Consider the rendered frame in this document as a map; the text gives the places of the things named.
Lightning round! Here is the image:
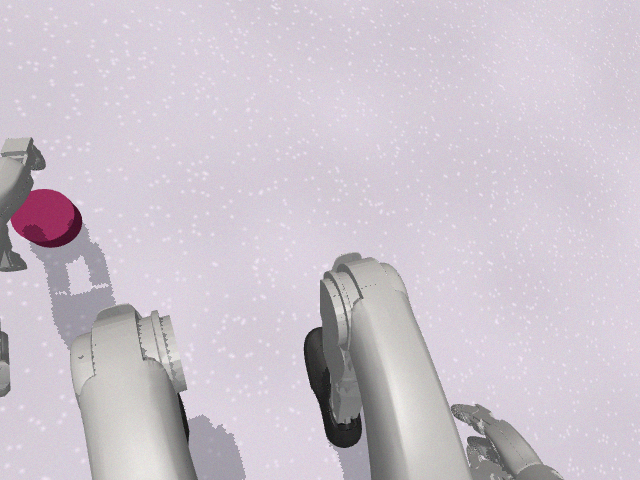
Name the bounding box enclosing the right robot arm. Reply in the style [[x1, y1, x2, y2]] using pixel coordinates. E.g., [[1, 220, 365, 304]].
[[515, 464, 564, 480]]

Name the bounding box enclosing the left robot hand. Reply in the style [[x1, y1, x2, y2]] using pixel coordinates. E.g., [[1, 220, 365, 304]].
[[0, 137, 46, 272]]

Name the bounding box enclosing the tin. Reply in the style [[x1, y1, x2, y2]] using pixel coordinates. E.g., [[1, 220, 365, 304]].
[[10, 189, 82, 248]]

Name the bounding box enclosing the right robot foot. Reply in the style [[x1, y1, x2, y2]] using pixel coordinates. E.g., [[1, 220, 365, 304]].
[[304, 327, 362, 448]]

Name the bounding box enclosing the right robot hand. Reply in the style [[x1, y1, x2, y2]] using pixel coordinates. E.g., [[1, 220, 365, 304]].
[[451, 404, 544, 480]]

